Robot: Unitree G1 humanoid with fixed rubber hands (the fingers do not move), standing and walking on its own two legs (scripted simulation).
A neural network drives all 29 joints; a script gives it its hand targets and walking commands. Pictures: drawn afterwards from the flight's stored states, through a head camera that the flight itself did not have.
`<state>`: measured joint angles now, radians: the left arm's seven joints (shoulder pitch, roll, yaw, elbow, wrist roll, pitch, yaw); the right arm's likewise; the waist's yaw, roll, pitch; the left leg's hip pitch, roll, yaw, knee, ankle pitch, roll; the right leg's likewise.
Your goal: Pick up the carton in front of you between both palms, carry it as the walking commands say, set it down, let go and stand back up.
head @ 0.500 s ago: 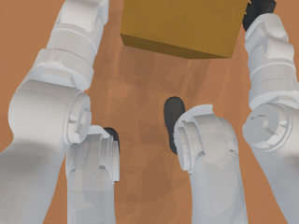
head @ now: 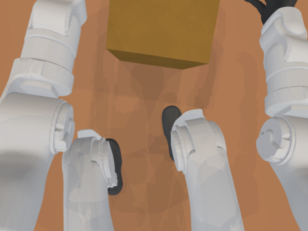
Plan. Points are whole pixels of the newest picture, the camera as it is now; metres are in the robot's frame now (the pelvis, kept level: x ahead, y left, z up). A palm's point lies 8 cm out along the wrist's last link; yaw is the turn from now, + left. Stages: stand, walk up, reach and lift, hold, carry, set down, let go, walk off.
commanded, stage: set down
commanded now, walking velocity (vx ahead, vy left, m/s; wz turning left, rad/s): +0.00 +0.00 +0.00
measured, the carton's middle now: (159, 21) +0.54 -0.12 -0.28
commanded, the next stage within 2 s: let go in 0.78 s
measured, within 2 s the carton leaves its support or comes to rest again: neither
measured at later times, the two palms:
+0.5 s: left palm out of the picture +0.60 +0.04 +0.02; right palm out of the picture +0.48 -0.33 +0.02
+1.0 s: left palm out of the picture +0.56 +0.07 +0.15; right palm out of the picture +0.46 -0.31 +0.15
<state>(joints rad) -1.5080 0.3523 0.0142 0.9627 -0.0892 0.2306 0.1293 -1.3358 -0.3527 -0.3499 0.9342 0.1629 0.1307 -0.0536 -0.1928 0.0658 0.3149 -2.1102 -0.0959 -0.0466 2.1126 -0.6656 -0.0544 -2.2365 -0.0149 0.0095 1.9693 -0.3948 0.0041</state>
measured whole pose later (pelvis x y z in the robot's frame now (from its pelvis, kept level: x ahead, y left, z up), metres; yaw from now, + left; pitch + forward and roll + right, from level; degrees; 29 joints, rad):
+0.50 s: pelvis +0.03 +0.00 +0.12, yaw +0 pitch +47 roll +1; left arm -1.31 0.28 0.09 0.87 0.00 0.29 0.11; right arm -1.10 -0.29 -0.43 0.77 0.08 0.22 0.00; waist -0.19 0.06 -0.01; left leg -1.91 -0.09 -0.06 1.68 -0.59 -0.04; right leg -2.03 0.00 0.02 1.57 -0.37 0.01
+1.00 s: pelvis +0.06 -0.01 +0.25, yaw +0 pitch +43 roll +3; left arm -0.98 0.14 0.22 0.77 0.13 0.21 0.12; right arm -0.81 -0.23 -0.39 0.69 -0.05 0.16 0.09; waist -0.15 0.04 -0.09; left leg -1.44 -0.07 -0.07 1.10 -0.42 -0.04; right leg -1.55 0.01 0.04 1.04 -0.24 -0.01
